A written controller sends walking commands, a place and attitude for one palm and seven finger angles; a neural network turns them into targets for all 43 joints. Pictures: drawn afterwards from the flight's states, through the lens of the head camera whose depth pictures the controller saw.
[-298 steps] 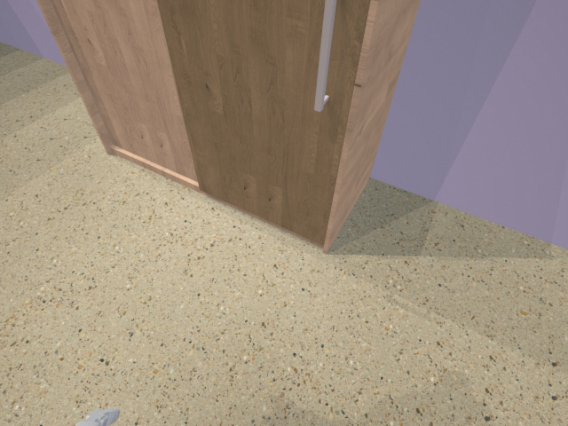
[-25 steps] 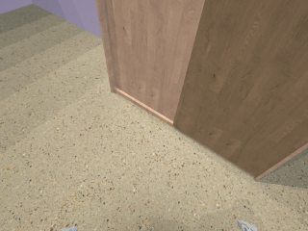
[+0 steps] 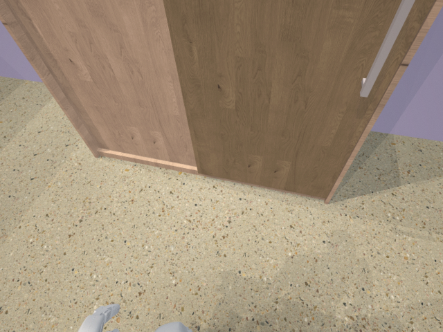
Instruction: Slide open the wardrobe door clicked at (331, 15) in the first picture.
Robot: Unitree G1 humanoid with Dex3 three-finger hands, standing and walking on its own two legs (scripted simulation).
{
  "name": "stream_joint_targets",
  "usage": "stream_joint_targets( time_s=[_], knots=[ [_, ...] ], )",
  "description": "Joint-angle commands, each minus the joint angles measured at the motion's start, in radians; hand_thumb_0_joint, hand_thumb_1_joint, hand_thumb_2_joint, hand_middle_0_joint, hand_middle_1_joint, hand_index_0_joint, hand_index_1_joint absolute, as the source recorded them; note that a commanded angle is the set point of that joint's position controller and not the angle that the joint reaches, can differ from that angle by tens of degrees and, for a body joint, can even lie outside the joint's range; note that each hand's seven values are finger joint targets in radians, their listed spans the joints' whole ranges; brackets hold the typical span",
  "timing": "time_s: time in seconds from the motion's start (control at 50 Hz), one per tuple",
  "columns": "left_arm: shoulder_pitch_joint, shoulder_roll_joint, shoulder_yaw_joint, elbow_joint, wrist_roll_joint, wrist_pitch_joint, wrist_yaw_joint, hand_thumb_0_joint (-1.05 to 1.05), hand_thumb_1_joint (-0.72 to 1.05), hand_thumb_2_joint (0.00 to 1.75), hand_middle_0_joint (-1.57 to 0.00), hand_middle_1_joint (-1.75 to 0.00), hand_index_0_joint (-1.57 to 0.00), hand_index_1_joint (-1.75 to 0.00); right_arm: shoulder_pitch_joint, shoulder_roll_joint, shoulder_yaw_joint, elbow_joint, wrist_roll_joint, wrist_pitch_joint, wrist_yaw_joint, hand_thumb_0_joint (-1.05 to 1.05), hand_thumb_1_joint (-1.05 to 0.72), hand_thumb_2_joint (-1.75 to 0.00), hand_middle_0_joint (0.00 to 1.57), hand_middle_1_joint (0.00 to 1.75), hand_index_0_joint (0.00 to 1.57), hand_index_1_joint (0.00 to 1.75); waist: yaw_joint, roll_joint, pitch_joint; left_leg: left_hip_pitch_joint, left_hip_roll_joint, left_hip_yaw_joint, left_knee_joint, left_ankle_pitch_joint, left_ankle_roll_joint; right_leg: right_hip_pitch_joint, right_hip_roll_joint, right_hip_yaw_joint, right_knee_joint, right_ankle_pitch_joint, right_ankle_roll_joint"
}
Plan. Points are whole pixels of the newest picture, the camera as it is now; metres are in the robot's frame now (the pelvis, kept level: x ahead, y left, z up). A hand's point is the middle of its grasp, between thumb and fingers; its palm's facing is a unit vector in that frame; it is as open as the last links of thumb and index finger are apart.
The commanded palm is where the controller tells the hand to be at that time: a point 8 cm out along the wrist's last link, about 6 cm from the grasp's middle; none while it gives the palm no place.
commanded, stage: turn to face it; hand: right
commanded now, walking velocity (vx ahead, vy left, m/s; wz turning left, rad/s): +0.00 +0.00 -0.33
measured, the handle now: (385, 41) +0.74 -0.38 +0.11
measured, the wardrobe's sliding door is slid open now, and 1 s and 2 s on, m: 0.00 0.00 0.00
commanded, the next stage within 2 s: take the last steps up to it in 0.30 s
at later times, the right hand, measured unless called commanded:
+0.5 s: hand out of the picture +0.05 -0.16 -0.13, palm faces +0.19 +0.95 -0.26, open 7.4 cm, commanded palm none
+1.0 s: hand out of the picture -0.05 -0.24 -0.16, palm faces +0.31 +0.94 -0.17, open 7.4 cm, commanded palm none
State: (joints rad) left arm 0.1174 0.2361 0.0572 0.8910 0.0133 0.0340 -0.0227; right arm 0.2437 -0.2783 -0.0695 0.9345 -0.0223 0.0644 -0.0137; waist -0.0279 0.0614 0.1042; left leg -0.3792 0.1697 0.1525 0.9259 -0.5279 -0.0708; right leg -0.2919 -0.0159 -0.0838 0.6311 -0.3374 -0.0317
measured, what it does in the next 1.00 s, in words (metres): steps on the spot: left foot, then right foot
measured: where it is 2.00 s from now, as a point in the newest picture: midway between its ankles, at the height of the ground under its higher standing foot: (266, 297)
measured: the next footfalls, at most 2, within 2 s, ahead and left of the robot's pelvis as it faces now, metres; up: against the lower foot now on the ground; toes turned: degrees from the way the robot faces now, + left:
left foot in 0.34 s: +0.06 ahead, +0.13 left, +0.00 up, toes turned -2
right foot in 0.86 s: +0.06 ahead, -0.17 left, +0.00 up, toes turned -22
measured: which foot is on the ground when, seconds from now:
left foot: up 0.00-0.32, down 0.34-0.86, up 0.88-1.00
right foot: down 0.00-0.36, up 0.38-0.84, down 0.86-1.00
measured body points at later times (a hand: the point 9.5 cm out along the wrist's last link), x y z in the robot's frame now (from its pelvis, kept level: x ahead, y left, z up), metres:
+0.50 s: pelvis +0.00 +0.03 +0.01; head +0.02 +0.06 +0.46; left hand +0.09 +0.27 -0.15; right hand +0.04 -0.21 -0.11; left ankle +0.02 +0.13 -0.72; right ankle -0.05 -0.10 -0.65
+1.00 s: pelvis +0.05 -0.08 +0.02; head +0.05 -0.10 +0.47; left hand +0.18 +0.14 -0.12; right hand -0.07 -0.29 -0.15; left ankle +0.06 +0.07 -0.65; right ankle +0.02 -0.15 -0.72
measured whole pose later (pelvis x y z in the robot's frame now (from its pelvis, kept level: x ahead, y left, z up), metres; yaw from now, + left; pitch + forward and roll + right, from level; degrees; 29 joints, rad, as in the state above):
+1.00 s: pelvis +0.05 -0.08 +0.02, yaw -14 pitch -2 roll +1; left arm 0.23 0.16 0.05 1.00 0.01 -0.05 0.02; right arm 0.39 -0.20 -0.05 1.13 -0.03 0.02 0.01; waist -0.03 0.03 0.03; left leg -0.43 0.12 0.10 1.08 -0.37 -0.01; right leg -0.16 -0.02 -0.15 0.46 -0.27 -0.05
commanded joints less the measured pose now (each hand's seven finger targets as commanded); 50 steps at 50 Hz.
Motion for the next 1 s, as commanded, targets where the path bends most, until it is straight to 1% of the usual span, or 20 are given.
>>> stream_joint_targets(
  time_s=[0.0,0.04,0.18,0.24,0.28,0.3,0.32,0.34,0.36,0.42,0.62,0.72,0.78,0.8,0.82,0.84,0.86,0.88,0.92,0.98],
  knots=[
    [0.055,0.185,0.037,-0.035,0.008,-0.022,0.036,0.00,0.90,0.90,-0.20,-0.30,-0.20,-0.30,-0.064,-0.064,-0.019,-0.096,0.009,-0.031,0.001,0.00,-0.90,-0.90,0.20,0.30,0.20,0.30,0.050,-0.255,-0.128,-0.181,-0.031,-0.124,0.230,0.074,-0.018,0.177,-0.253,0.263,-0.264,0.631,-0.126],
    [0.036,0.175,0.033,-0.041,0.004,-0.029,0.036,0.00,0.90,0.90,-0.20,-0.30,-0.20,-0.30,-0.022,-0.057,-0.016,-0.072,0.009,-0.032,0.006,0.00,-0.90,-0.90,0.20,0.30,0.20,0.30,0.036,-0.221,-0.155,-0.150,-0.043,-0.111,0.190,0.112,-0.025,0.197,-0.223,0.211,-0.264,0.647,-0.114],
    [0.088,0.168,0.036,-0.011,0.010,-0.019,0.036,0.00,0.90,0.90,-0.20,-0.30,-0.20,-0.30,-0.073,-0.024,-0.001,-0.084,0.013,-0.033,-0.001,0.00,-0.90,-0.90,0.20,0.30,0.20,0.30,0.061,-0.213,-0.138,-0.056,-0.093,-0.102,-0.061,0.077,-0.020,0.187,-0.226,0.281,-0.268,0.587,-0.139],
    [0.060,0.164,0.039,-0.011,0.011,-0.015,0.035,0.00,0.90,0.90,-0.20,-0.30,-0.20,-0.30,-0.030,-0.017,0.002,-0.071,0.017,-0.043,-0.006,0.00,-0.90,-0.90,0.20,0.30,0.20,0.30,0.041,-0.236,-0.149,0.053,-0.121,-0.090,-0.219,0.115,-0.008,0.147,-0.216,0.312,-0.236,0.591,-0.130],
    [0.043,0.152,0.038,-0.011,0.005,-0.014,0.034,0.00,0.90,0.90,-0.20,-0.30,-0.20,-0.30,0.034,-0.022,0.000,-0.049,0.017,-0.056,-0.009,0.00,-0.90,-0.90,0.20,0.30,0.20,0.30,0.006,-0.196,-0.160,0.184,-0.129,-0.078,-0.424,0.278,-0.001,0.085,-0.177,0.302,-0.181,0.507,-0.090],
    [0.044,0.124,0.035,-0.007,-0.002,-0.017,0.030,0.00,0.90,0.90,-0.20,-0.30,-0.20,-0.30,0.065,-0.047,-0.005,-0.038,0.012,-0.066,-0.013,0.00,-0.90,-0.90,0.20,0.30,0.20,0.30,-0.010,-0.127,-0.163,0.283,-0.085,-0.111,-0.548,0.376,0.006,0.017,-0.132,0.269,-0.118,0.377,-0.042],
    [0.071,0.065,0.028,-0.014,-0.011,-0.019,0.023,0.00,0.90,0.90,-0.20,-0.30,-0.20,-0.30,0.086,-0.127,-0.017,-0.036,-0.003,-0.080,-0.021,0.00,-0.90,-0.90,0.20,0.30,0.20,0.30,-0.009,0.098,-0.181,0.401,0.115,-0.310,-0.609,0.534,0.067,-0.135,-0.019,0.151,0.049,0.126,0.029],
    [0.046,0.043,0.025,-0.042,-0.008,-0.012,0.023,0.00,0.90,0.90,-0.20,-0.30,-0.20,-0.30,0.088,-0.182,-0.025,-0.043,-0.007,-0.080,-0.020,0.00,-0.90,-0.90,0.20,0.30,0.20,0.30,-0.021,0.219,-0.142,0.326,0.294,-0.434,-0.625,0.647,0.185,-0.205,0.057,0.109,0.227,-0.252,0.057],
    [0.038,0.072,0.034,-0.029,0.003,0.010,0.028,0.00,0.90,0.90,-0.20,-0.30,-0.20,-0.30,0.076,-0.160,-0.027,-0.048,0.002,-0.082,-0.022,0.00,-0.90,-0.90,0.20,0.30,0.20,0.30,-0.023,0.252,-0.138,0.225,0.284,-0.439,-0.651,0.584,0.225,-0.190,0.020,0.176,0.356,-0.266,0.053],
    [0.079,0.072,0.040,0.033,0.009,0.016,0.010,0.00,0.90,0.90,-0.20,-0.30,-0.20,-0.30,-0.018,-0.082,-0.013,-0.062,0.003,-0.080,-0.020,0.00,-0.90,-0.90,0.20,0.30,0.20,0.30,0.022,0.073,-0.067,0.196,0.165,-0.296,-0.674,0.340,0.188,-0.236,-0.012,0.143,0.538,-0.074,0.066],
    [-0.024,0.028,0.019,0.022,0.013,-0.011,-0.018,0.00,0.90,0.90,-0.20,-0.30,-0.20,-0.30,0.181,-0.073,-0.015,0.057,-0.011,-0.122,-0.008,0.00,-0.90,-0.90,0.20,0.30,0.20,0.30,-0.052,0.088,-0.025,0.329,0.198,-0.244,-0.764,0.156,0.185,-0.298,-0.075,0.045,0.267,0.000,0.086],
    [-0.023,0.004,0.006,0.015,0.006,-0.026,-0.025,0.00,0.90,0.90,-0.20,-0.30,-0.20,-0.30,0.179,-0.086,-0.014,0.097,-0.016,-0.118,-0.003,0.00,-0.90,-0.90,0.20,0.30,0.20,0.30,-0.038,0.130,-0.013,0.221,0.187,-0.183,-0.757,0.117,0.174,-0.128,-0.057,-0.007,0.065,-0.020,0.059],
    [0.115,0.012,0.003,0.063,0.006,-0.046,-0.015,0.00,0.90,0.90,-0.20,-0.30,-0.20,-0.30,0.138,-0.090,-0.016,0.109,-0.008,-0.106,0.000,0.00,-0.90,-0.90,0.20,0.30,0.20,0.30,0.030,0.077,-0.052,0.098,0.123,-0.091,-0.654,0.073,0.134,0.143,-0.014,-0.084,-0.141,0.064,0.052],
    [0.193,0.048,0.010,0.093,0.004,-0.055,-0.003,0.00,0.90,0.90,-0.20,-0.30,-0.20,-0.30,0.139,-0.061,-0.009,0.113,-0.005,-0.100,0.002,0.00,-0.90,-0.90,0.20,0.30,0.20,0.30,0.064,-0.028,-0.072,0.004,0.081,-0.053,-0.548,0.060,0.109,0.300,-0.025,-0.067,-0.202,0.034,0.053],
    [0.305,0.127,0.032,0.120,0.010,-0.061,0.008,0.00,0.90,0.90,-0.20,-0.30,-0.20,-0.30,0.130,-0.010,0.002,0.098,-0.001,-0.096,0.009,0.00,-0.90,-0.90,0.20,0.30,0.20,0.30,0.116,-0.247,-0.104,-0.135,-0.013,0.022,-0.305,0.017,0.064,0.418,-0.177,0.153,-0.284,-0.117,0.006],
    [0.410,0.217,0.050,0.142,0.016,-0.061,0.020,0.00,0.90,0.90,-0.20,-0.30,-0.20,-0.30,0.093,0.051,0.018,0.057,0.000,-0.094,0.011,0.00,-0.90,-0.90,0.20,0.30,0.20,0.30,0.152,-0.420,-0.074,-0.294,-0.109,0.050,-0.026,-0.088,0.035,0.417,-0.376,0.435,-0.444,-0.236,-0.083],
    [0.406,0.205,0.045,0.153,0.015,-0.060,0.030,0.00,0.90,0.90,-0.20,-0.30,-0.20,-0.30,0.030,0.032,0.017,0.034,-0.008,-0.093,0.005,0.00,-0.90,-0.90,0.20,0.30,0.20,0.30,0.155,-0.363,-0.046,-0.336,-0.078,-0.052,0.118,-0.076,0.060,0.352,-0.410,0.486,-0.479,-0.289,-0.128],
    [0.347,0.167,0.033,0.143,0.013,-0.062,0.037,0.00,0.90,0.90,-0.20,-0.30,-0.20,-0.30,-0.001,0.031,0.012,0.041,-0.006,-0.093,0.009,0.00,-0.90,-0.90,0.20,0.30,0.20,0.30,0.130,-0.308,0.001,-0.360,-0.049,-0.092,0.205,0.004,0.069,0.279,-0.399,0.466,-0.487,-0.272,-0.139],
    [0.234,0.080,0.007,0.116,0.006,-0.078,0.039,0.00,0.90,0.90,-0.20,-0.30,-0.20,-0.30,0.037,0.023,0.008,0.079,-0.007,-0.095,0.027,0.00,-0.90,-0.90,0.20,0.30,0.20,0.30,0.064,-0.164,0.033,-0.278,-0.010,-0.113,0.219,0.156,0.065,0.155,-0.331,0.315,-0.497,-0.133,-0.120],
    [0.228,0.034,0.005,0.125,0.002,-0.101,0.045,0.00,0.90,0.90,-0.20,-0.30,-0.20,-0.30,0.104,0.061,0.007,0.106,-0.010,-0.080,0.027,0.00,-0.90,-0.90,0.20,0.30,0.20,0.30,0.024,-0.150,0.006,-0.231,-0.021,-0.099,0.187,0.269,0.043,0.156,-0.261,0.164,-0.498,0.089,-0.110]
  ],
)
